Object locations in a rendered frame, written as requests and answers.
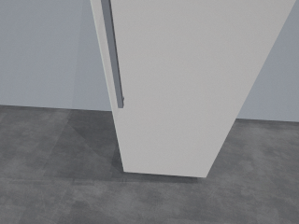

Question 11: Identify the fridge door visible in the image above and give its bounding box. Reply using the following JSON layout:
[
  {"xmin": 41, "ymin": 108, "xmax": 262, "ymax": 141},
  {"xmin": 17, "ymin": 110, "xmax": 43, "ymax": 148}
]
[{"xmin": 92, "ymin": 0, "xmax": 296, "ymax": 178}]

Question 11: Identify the handle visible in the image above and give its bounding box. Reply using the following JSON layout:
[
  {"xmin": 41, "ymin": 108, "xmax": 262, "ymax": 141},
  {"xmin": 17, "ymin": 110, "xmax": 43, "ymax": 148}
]
[{"xmin": 101, "ymin": 0, "xmax": 124, "ymax": 108}]

